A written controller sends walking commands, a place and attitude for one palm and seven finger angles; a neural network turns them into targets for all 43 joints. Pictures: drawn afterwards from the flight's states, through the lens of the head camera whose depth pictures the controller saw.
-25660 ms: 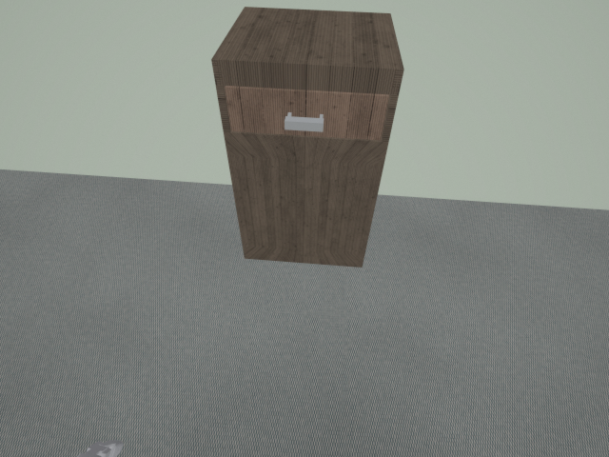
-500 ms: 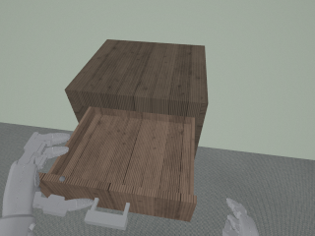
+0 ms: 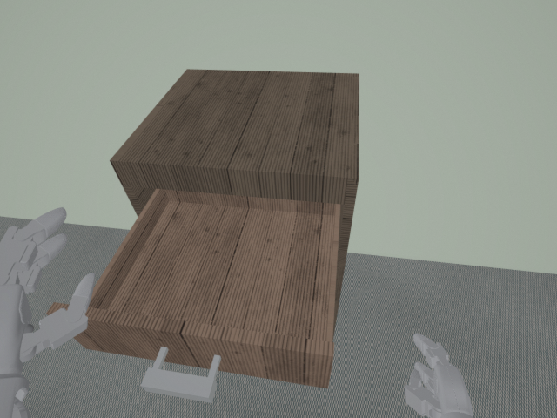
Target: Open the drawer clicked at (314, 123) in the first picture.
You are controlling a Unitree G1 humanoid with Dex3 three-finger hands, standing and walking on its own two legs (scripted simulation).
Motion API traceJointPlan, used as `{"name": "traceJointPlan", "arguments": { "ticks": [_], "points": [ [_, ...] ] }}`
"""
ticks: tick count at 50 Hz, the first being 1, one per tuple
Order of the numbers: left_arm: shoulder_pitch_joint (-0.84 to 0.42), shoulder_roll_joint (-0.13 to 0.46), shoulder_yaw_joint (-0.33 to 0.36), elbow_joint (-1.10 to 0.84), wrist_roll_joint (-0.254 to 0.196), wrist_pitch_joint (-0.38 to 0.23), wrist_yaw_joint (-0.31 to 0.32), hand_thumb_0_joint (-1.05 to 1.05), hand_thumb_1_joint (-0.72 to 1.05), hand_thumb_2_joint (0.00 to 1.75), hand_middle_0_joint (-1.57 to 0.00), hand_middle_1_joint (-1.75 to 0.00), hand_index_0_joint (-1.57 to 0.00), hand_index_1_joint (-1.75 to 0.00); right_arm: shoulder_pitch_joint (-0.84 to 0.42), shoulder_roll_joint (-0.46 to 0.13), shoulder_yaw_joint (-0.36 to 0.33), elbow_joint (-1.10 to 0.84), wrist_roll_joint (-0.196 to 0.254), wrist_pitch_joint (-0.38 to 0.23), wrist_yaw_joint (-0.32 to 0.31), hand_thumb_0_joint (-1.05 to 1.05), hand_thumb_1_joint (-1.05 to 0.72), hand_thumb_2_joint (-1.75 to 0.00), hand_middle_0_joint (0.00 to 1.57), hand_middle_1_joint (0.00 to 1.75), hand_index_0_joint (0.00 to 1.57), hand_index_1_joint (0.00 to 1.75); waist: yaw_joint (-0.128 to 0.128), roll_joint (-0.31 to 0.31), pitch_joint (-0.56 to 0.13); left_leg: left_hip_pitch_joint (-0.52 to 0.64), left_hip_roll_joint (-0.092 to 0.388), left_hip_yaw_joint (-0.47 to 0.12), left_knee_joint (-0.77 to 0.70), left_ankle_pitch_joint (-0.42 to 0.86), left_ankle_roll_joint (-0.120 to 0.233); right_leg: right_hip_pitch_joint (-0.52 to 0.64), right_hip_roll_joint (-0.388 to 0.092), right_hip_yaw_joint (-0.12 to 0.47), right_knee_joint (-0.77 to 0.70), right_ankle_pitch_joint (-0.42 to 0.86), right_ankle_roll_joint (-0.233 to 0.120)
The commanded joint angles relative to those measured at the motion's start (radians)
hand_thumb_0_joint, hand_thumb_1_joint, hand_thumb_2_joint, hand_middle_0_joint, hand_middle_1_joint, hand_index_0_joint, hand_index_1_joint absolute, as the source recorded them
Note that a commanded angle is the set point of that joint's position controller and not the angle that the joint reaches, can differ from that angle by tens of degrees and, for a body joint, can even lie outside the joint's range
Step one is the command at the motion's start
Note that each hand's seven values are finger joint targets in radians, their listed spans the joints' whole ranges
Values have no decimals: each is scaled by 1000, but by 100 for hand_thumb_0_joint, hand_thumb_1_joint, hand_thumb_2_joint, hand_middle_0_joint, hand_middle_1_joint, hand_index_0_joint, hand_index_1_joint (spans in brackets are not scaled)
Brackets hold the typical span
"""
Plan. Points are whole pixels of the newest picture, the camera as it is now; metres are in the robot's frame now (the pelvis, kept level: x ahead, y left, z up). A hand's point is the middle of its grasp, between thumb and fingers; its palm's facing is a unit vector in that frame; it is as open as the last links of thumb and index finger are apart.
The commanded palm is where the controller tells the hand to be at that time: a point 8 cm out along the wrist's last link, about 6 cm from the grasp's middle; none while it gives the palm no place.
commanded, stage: draw the hand back to the body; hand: left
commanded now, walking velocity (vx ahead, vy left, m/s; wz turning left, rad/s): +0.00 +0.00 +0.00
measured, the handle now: (184, 370) +0.21 +0.19 -0.07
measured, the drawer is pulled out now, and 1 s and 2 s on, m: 0.30 0.30 0.30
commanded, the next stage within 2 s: step back with the hand held close in 0.22 s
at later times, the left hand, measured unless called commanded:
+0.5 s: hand (68, 306) +0.18 +0.24 +0.16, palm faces +0.37 -0.80 -0.46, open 7.4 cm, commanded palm +0.11 +0.28 +0.18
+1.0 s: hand (24, 355) +0.13 +0.27 +0.15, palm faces +0.36 -0.81 -0.47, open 7.4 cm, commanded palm +0.07 +0.31 +0.18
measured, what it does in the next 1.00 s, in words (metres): shifts its weight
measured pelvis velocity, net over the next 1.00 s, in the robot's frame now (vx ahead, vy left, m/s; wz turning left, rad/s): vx -0.06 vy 0.03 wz -0.01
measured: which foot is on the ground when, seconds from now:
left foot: down 0.00-1.00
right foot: down 0.00-1.00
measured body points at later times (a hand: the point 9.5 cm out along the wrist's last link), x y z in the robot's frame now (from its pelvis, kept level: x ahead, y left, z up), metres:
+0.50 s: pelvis -0.01 +0.00 +0.00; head +0.01 -0.02 +0.45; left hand +0.16 +0.28 +0.19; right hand +0.17 -0.23 -0.09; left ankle -0.04 +0.12 -0.74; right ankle -0.02 -0.07 -0.74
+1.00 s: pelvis -0.06 +0.03 -0.01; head -0.03 +0.03 +0.44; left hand +0.11 +0.31 +0.18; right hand +0.14 -0.18 -0.08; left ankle -0.04 +0.12 -0.74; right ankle -0.02 -0.08 -0.74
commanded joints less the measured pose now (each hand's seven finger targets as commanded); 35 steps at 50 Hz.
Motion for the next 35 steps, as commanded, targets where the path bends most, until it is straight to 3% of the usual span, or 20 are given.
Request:
{"name": "traceJointPlan", "arguments": {
  "ticks": [1, 3, 6, 7, 11, 12, 15, 16, 17, 18, 19, 20, 21, 22, 24, 27, 31, 32, 35],
  "points": [
    [-46, 155, 93, -195, 2, -65, 14, 0, 90, 90, -20, -30, -20, -30, -131, -85, -32, -165, 0, -54, -3, 0, -90, -90, 20, 30, 20, 30, 0, -38, -61, -14, 43, 47, -43, 271, 33, 31, -107, 25, -82, 241, 54],
    [-60, 164, 96, -217, 3, -69, 17, 0, 90, 90, -20, -30, -20, -30, -135, -82, -31, -163, -1, -59, -3, 0, -90, -90, 20, 30, 20, 30, -2, -9, -66, -8, 40, 49, -44, 268, 32, 35, -109, 30, -90, 234, 52],
    [-38, 177, 110, -230, 2, -68, 20, 0, 90, 90, -20, -30, -20, -30, -132, -80, -33, -166, -2, -60, -3, 0, -90, -90, 20, 30, 20, 30, 3, -42, -105, 2, 41, 55, -33, 296, 34, 57, -112, 34, -79, 289, 56],
    [-55, 189, 126, -237, -1, -67, 21, 0, 90, 90, -20, -30, -20, -30, -143, -84, -32, -161, -3, -62, -5, 0, -90, -90, 20, 30, 20, 30, 0, -18, -90, 2, 39, 53, -32, 290, 32, 46, -109, 39, -90, 287, 53],
    [-32, 172, 117, -190, -2, -63, 20, 0, 90, 90, -20, -30, -20, -30, -138, -76, -32, -157, 0, -53, -6, 0, -90, -90, 20, 30, 20, 30, 0, -47, -59, -13, 42, 55, -36, 268, 33, 38, -112, 40, -93, 266, 58],
    [-55, 175, 120, -213, -2, -67, 19, 0, 90, 90, -20, -30, -20, -30, -147, -82, -35, -157, 2, -56, -5, 0, -90, -90, 20, 30, 20, 30, -4, -25, -53, -9, 40, 53, -34, 263, 31, 25, -109, 44, -104, 251, 54],
    [-30, 153, 101, -173, -4, -67, 18, 0, 90, 90, -20, -30, -20, -30, -144, -76, -35, -156, 2, -51, -5, 0, -90, -90, 20, 30, 20, 30, -2, -58, -36, -16, 44, 51, -41, 240, 34, 17, -110, 38, -103, 211, 58],
    [-36, 166, 111, -183, -2, -68, 19, 0, 90, 90, -20, -30, -20, -30, -143, -80, -36, -158, 2, -51, -5, 0, -90, -90, 20, 30, 20, 30, 0, -56, -56, -13, 42, 52, -41, 240, 36, 28, -113, 39, -102, 210, 59],
    [-235, 324, 277, -280, -4, -132, 30, 0, 90, 90, -20, -30, -20, -30, -75, -114, -30, -200, 13, -38, 4, 0, -90, -90, 20, 30, 20, 30, -42, 26, 90, -81, 32, 8, -12, 148, 50, -101, -171, 177, -188, 194, 43],
    [-161, 284, 262, -229, 16, -149, 32, 0, 90, 90, -20, -30, -20, -30, -81, -96, -41, -165, 1, -28, 7, 0, -90, -90, 20, 30, 20, 30, -44, -80, 52, -75, 38, -11, 16, 121, 48, -84, -197, 197, -202, 164, 34],
    [-83, 215, 197, -172, 15, -142, 23, 0, 90, 90, -20, -30, -20, -30, -104, -95, -46, -162, 3, -19, 11, 0, -90, -90, 20, 30, 20, 30, -49, -147, 43, -61, 31, 2, 57, 121, 49, -104, -223, 219, -215, 168, 34],
    [-29, 179, 165, -136, 17, -135, 18, 0, 90, 90, -20, -30, -20, -30, -104, -96, -48, -168, 7, -6, 16, 0, -90, -90, 20, 30, 20, 30, -50, -196, 23, -57, 27, 8, 85, 130, 50, -104, -238, 217, -212, 193, 37],
    [6, 156, 145, -134, 18, -136, 13, 0, 90, 90, -20, -30, -20, -30, -104, -98, -51, -174, 9, 5, 21, 0, -90, -90, 20, 30, 20, 30, -53, -204, -8, -66, 26, 17, 99, 141, 49, -75, -251, 199, -193, 254, 40],
    [17, 166, 158, -166, 17, -144, 12, 0, 90, 90, -20, -30, -20, -30, -117, -107, -56, -182, 8, 8, 25, 0, -90, -90, 20, 30, 20, 30, -51, -166, -50, -54, 27, 23, 87, 154, 49, -65, -256, 197, -169, 311, 39],
    [93, 146, 142, -170, 14, -143, 14, 0, 90, 90, -20, -30, -20, -30, -115, -104, -60, -188, 13, 28, 26, 0, -90, -90, 20, 30, 20, 30, -55, -96, -98, -58, 57, 17, 24, 202, 53, -32, -245, 140, -111, 296, 45],
    [102, 201, 185, -265, 24, -144, 29, 0, 90, 90, -20, -30, -20, -30, -142, -120, -73, -205, 9, 44, 23, 0, -90, -90, 20, 30, 20, 30, -55, -18, -137, -75, 110, -29, -22, 356, 62, -14, -191, 105, -34, 339, 53],
    [127, 231, 219, -358, 21, -144, 39, 0, 90, 90, -20, -30, -20, -30, -120, -113, -77, -230, 8, 58, 16, 0, -90, -90, 20, 30, 20, 30, -56, -32, -203, -138, 130, -60, -7, 481, 54, 74, -174, 86, 44, 447, 44],
    [116, 260, 236, -384, 23, -143, 45, 0, 90, 90, -20, -30, -20, -30, -129, -118, -77, -230, 8, 56, 13, 0, -90, -90, 20, 30, 20, 30, -54, -3, -215, -133, 136, -63, -7, 484, 54, 58, -175, 93, 55, 438, 41],
    [154, 232, 229, -368, 17, -136, 47, 0, 90, 90, -20, -30, -20, -30, -112, -109, -77, -234, 1, 58, 12, 0, -90, -90, 20, 30, 20, 30, -52, 20, -204, -177, 152, -86, -18, 502, 55, 57, -155, 70, 88, 376, 43]
  ]
}}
